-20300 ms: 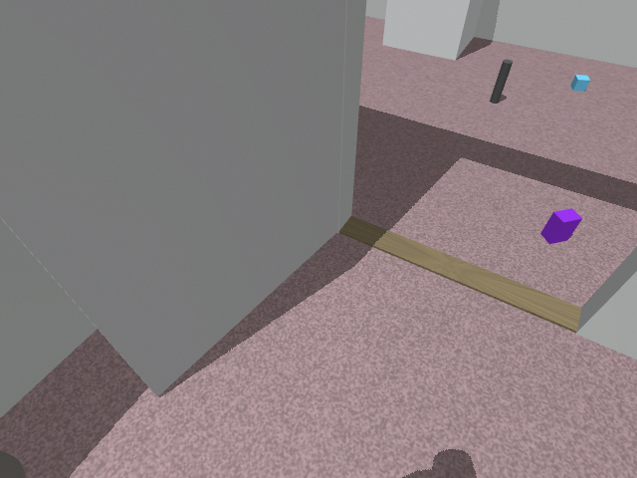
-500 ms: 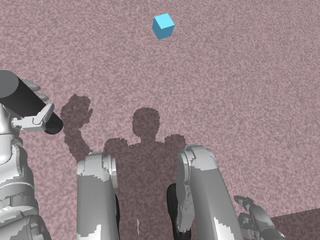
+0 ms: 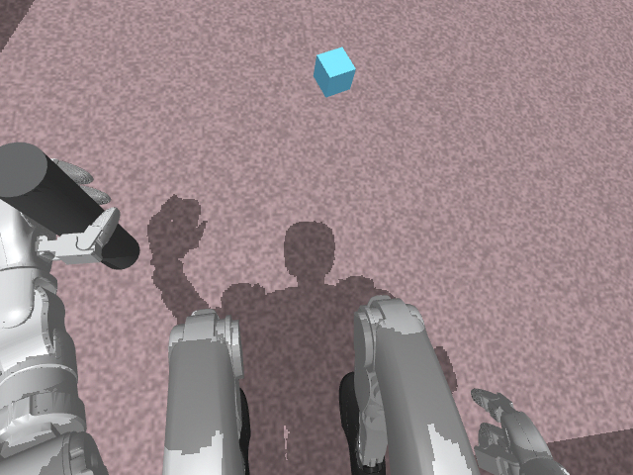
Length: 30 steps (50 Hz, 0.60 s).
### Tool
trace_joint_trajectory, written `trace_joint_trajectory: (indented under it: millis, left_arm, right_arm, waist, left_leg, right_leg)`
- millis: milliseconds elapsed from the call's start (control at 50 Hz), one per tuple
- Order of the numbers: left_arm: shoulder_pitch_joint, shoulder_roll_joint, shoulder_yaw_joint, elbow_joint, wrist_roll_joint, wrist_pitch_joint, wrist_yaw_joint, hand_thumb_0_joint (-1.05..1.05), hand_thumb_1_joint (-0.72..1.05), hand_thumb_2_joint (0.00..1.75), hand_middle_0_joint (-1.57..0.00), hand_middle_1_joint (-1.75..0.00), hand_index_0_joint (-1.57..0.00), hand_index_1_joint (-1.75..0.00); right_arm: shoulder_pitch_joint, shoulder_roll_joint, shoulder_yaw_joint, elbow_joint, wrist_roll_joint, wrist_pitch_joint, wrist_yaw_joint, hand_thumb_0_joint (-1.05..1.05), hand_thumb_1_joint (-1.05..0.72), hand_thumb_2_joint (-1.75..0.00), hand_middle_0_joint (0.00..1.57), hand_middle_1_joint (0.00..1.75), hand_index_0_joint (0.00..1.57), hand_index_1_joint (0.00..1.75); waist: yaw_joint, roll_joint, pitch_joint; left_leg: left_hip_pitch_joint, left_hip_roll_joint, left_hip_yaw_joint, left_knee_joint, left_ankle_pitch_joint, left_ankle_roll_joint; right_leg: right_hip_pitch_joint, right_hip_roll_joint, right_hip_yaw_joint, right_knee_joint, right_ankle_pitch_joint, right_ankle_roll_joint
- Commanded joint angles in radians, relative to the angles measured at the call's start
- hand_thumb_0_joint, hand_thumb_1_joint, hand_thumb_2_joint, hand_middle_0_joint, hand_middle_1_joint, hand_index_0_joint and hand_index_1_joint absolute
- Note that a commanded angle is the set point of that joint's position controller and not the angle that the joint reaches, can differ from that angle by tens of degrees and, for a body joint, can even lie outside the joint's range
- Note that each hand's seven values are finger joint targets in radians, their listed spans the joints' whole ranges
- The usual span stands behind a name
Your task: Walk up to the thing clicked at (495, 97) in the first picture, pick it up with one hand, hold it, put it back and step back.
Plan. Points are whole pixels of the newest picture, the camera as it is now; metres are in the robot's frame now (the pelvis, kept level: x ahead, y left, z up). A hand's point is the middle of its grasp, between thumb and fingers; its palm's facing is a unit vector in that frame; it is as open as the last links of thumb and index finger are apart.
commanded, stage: lift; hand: left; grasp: from above
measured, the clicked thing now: (81, 221) +0.42 +0.27 -0.04
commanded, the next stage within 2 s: hold in 1.88 s
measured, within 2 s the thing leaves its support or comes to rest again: neither
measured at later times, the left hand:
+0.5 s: hand out of the picture +0.39 +0.24 +0.14, palm faces +0.18 -0.98 -0.05, open 7.5 cm
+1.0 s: hand out of the picture +0.38 +0.24 +0.27, palm faces +0.19 -0.98 -0.02, open 7.5 cm
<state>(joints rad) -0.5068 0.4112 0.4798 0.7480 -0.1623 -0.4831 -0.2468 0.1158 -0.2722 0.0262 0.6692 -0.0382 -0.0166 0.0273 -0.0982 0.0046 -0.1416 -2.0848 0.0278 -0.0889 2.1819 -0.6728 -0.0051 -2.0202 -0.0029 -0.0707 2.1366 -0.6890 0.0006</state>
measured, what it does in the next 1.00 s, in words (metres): rises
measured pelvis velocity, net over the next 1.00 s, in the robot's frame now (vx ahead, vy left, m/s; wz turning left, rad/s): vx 0.05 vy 0.01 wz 0.06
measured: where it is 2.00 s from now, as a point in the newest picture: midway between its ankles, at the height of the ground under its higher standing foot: (299, 458)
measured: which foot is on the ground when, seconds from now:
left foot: down 0.00-1.00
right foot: down 0.00-1.00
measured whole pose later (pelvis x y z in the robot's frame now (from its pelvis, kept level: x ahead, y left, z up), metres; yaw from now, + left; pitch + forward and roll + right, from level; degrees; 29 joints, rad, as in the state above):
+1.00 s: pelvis +0.05 +0.01 +0.25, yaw +4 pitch +19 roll -4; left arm -0.13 0.26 0.20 0.36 -0.19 -0.28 -0.07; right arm 0.22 -0.23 0.01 0.66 0.03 -0.09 -0.04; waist -0.04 0.02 -0.13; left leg -1.12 0.03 -0.05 1.33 -0.55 0.01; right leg -1.05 0.00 -0.05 1.26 -0.54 0.02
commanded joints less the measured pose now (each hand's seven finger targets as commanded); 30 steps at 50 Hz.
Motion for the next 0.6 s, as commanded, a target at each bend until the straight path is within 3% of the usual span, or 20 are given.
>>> trace_joint_trajectory:
  millis: [0, 80, 220, 280, 320, 400, 420, 460, 500, 560, 580]
  left_arm:
    - [-0.405, 0.321, 0.037, -0.458, -0.064, -0.112, 0.008, 0.0, 0.28, 1.24, -1.27, -1.39, -1.3, -1.38]
    - [-0.363, 0.281, 0.009, -0.514, -0.071, -0.077, 0.019, 0.0, 0.3, 1.22, -1.24, -1.36, -1.27, -1.34]
    - [-0.225, 0.214, -0.007, -0.567, -0.09, -0.003, 0.073, 0.0, 0.32, 1.27, -1.26, -1.4, -1.29, -1.38]
    - [-0.161, 0.172, -0.05, -0.623, -0.077, 0.026, 0.095, 0.0, 0.34, 1.26, -1.25, -1.39, -1.28, -1.37]
    - [-0.131, 0.185, -0.042, -0.663, -0.068, 0.041, 0.116, 0.0, 0.36, 1.25, -1.25, -1.38, -1.28, -1.36]
    - [-0.093, 0.152, -0.084, -0.753, -0.064, 0.058, 0.141, 0.0, 0.32, 1.23, -1.21, -1.35, -1.24, -1.33]
    - [-0.093, 0.174, -0.056, -0.775, -0.066, 0.064, 0.153, 0.0, 0.35, 1.23, -1.21, -1.35, -1.24, -1.33]
    - [-0.07, 0.128, -0.105, -0.82, -0.071, 0.076, 0.165, 0.0, 0.35, 1.23, -1.21, -1.34, -1.24, -1.33]
    - [-0.025, 0.121, -0.1, -0.813, -0.076, 0.09, 0.181, 0.0, 0.36, 1.24, -1.21, -1.35, -1.24, -1.34]
    - [0.01, 0.092, -0.15, -0.822, -0.065, 0.104, 0.193, 0.0, 0.35, 1.25, -1.21, -1.36, -1.24, -1.34]
    - [-0.013, 0.077, -0.169, -0.803, -0.059, 0.108, 0.196, 0.0, 0.34, 1.25, -1.21, -1.35, -1.24, -1.34]
  right_arm:
    - [0.119, -0.194, -0.08, -0.071, 0.011, -0.038, -0.028, 0.0, -0.91, -0.9, 0.2, 0.3, 0.2, 0.3]
    - [0.106, -0.185, -0.084, -0.093, 0.024, -0.044, -0.039, 0.0, -0.9, -0.9, 0.2, 0.3, 0.2, 0.3]
    - [0.1, -0.167, -0.086, -0.12, 0.05, -0.053, -0.052, 0.0, -0.89, -0.89, 0.2, 0.3, 0.2, 0.3]
    - [0.094, -0.162, -0.092, -0.128, 0.057, -0.057, -0.057, 0.0, -0.89, -0.89, 0.2, 0.3, 0.2, 0.3]
    - [0.094, -0.15, -0.091, -0.137, 0.063, -0.056, -0.061, 0.0, -0.89, -0.89, 0.2, 0.3, 0.2, 0.3]
    - [0.08, -0.144, -0.092, -0.147, 0.07, -0.061, -0.071, 0.0, -0.89, -0.89, 0.2, 0.3, 0.2, 0.3]
    - [0.09, -0.139, -0.092, -0.146, 0.074, -0.063, -0.074, 0.0, -0.89, -0.89, 0.2, 0.3, 0.2, 0.3]
    - [0.084, -0.136, -0.089, -0.153, 0.077, -0.069, -0.079, 0.0, -0.89, -0.89, 0.2, 0.3, 0.2, 0.3]
    - [0.106, -0.127, -0.086, -0.129, 0.078, -0.073, -0.086, 0.0, -0.89, -0.89, 0.2, 0.3, 0.2, 0.3]
    - [0.108, -0.113, -0.074, -0.123, 0.075, -0.082, -0.092, 0.0, -0.89, -0.89, 0.2, 0.3, 0.2, 0.3]
    - [0.118, -0.115, -0.075, -0.114, 0.074, -0.086, -0.094, 0.0, -0.89, -0.89, 0.2, 0.3, 0.2, 0.3]
  waist:
    - [0.02, 0.237, -0.753]
    - [0.03, 0.238, -0.737]
    - [0.057, 0.159, -0.713]
    - [0.056, 0.171, -0.676]
    - [0.063, 0.143, -0.679]
    - [0.058, 0.163, -0.658]
    - [0.068, 0.162, -0.665]
    - [0.057, 0.182, -0.643]
    - [0.062, 0.165, -0.631]
    - [0.058, 0.175, -0.577]
    - [0.035, 0.165, -0.561]
  left_leg:
    - [0.59, -0.017, 0.038, -0.331, 0.15, 0.029]
    - [0.653, -0.013, 0.025, -0.396, 0.096, 0.026]
    - [0.727, -0.01, 0.022, -0.479, 0.16, 0.032]
    - [0.787, -0.008, 0.018, -0.53, 0.179, 0.031]
    - [0.799, -0.009, 0.022, -0.566, 0.175, 0.032]
    - [0.916, -0.005, 0.0, -0.664, 0.153, 0.023]
    - [0.933, -0.006, 0.002, -0.681, 0.158, 0.023]
    - [1.002, -0.003, -0.016, -0.746, 0.138, 0.016]
    - [1.049, -0.005, -0.009, -0.771, 0.199, 0.016]
    - [1.108, -0.006, -0.004, -0.818, 0.254, 0.013]
    - [1.131, -0.002, -0.008, -0.83, 0.27, 0.014]
  right_leg:
    - [0.385, 0.029, 0.014, -0.303, 0.179, -0.043]
    - [0.397, 0.026, 0.021, -0.362, 0.139, -0.046]
    - [0.535, 0.026, 0.029, -0.472, 0.19, -0.039]
    - [0.558, 0.026, 0.027, -0.518, 0.21, -0.04]
    - [0.638, 0.025, 0.031, -0.564, 0.211, -0.034]
    - [0.687, 0.026, 0.028, -0.626, 0.206, -0.034]
    - [0.72, 0.025, 0.032, -0.648, 0.211, -0.031]
    - [0.729, 0.026, 0.027, -0.682, 0.202, -0.032]
    - [0.783, 0.026, 0.03, -0.729, 0.246, -0.028]
    - [0.842, 0.026, 0.032, -0.785, 0.288, -0.029]
    - [0.847, 0.026, 0.029, -0.8, 0.306, -0.028]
